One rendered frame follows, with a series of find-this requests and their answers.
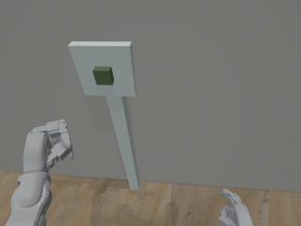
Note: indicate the left robot hand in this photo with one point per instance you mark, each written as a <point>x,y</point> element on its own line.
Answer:
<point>38,146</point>

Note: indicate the panel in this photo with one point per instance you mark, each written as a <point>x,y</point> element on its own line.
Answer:
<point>118,55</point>

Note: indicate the button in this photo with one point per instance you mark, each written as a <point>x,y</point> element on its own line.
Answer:
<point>103,75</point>

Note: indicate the right robot hand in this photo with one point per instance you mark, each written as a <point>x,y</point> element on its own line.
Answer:
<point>239,214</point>

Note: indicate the robot left forearm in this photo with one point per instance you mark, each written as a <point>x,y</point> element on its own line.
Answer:
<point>31,200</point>

